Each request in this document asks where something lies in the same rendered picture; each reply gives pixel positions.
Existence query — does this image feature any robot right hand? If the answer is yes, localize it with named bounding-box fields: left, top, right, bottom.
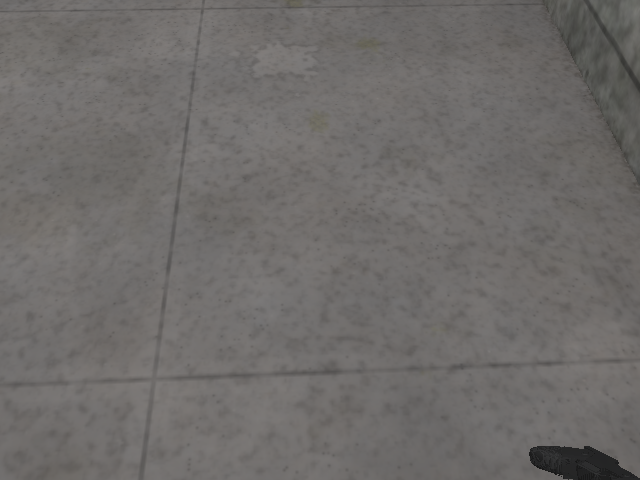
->
left=529, top=446, right=640, bottom=480

